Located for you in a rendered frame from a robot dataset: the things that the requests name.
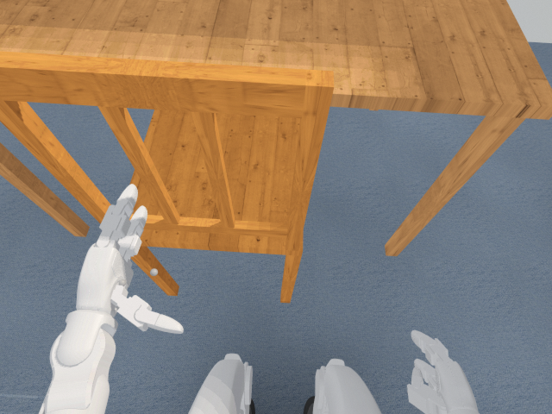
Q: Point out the table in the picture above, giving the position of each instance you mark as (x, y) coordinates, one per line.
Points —
(466, 57)

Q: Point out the robot right hand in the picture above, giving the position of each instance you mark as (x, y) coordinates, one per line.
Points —
(448, 388)

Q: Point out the chair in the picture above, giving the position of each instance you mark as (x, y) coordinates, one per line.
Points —
(228, 161)

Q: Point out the left robot thigh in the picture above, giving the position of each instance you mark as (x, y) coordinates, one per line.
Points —
(226, 389)

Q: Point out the right robot thigh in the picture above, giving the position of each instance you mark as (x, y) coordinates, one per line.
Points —
(340, 390)

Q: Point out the robot thigh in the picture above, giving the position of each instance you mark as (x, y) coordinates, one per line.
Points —
(226, 389)
(340, 390)

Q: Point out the robot left forearm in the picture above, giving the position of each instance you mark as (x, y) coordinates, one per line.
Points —
(80, 359)

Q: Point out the robot left hand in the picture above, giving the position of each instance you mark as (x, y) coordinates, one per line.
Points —
(108, 261)

